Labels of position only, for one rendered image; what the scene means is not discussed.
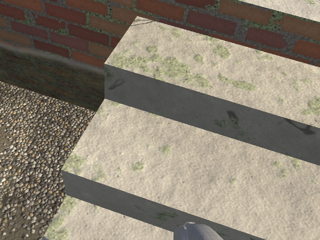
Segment right robot thigh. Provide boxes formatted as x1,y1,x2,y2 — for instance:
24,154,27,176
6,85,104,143
173,223,223,240

